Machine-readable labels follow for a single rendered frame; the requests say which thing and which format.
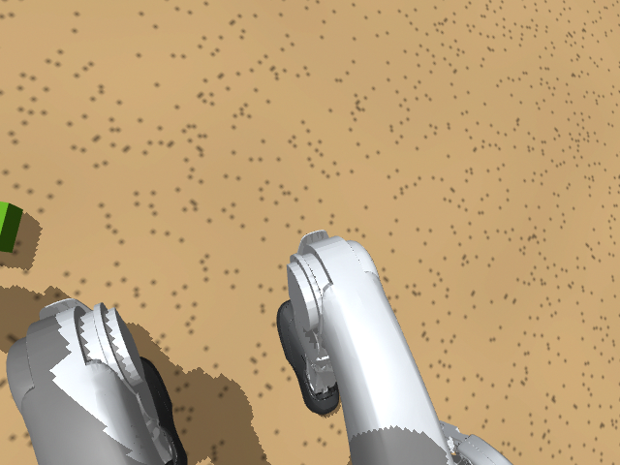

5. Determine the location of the small box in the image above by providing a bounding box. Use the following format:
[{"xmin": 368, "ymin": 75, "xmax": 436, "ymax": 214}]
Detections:
[{"xmin": 0, "ymin": 201, "xmax": 23, "ymax": 253}]

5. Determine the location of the right robot hand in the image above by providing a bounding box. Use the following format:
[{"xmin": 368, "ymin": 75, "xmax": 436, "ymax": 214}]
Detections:
[{"xmin": 439, "ymin": 420, "xmax": 512, "ymax": 465}]

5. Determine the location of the right robot foot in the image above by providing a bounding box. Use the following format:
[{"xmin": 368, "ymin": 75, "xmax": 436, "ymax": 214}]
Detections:
[{"xmin": 276, "ymin": 299, "xmax": 339, "ymax": 415}]

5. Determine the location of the left robot foot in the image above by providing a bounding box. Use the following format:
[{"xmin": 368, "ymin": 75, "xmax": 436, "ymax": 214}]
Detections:
[{"xmin": 140, "ymin": 356, "xmax": 188, "ymax": 465}]

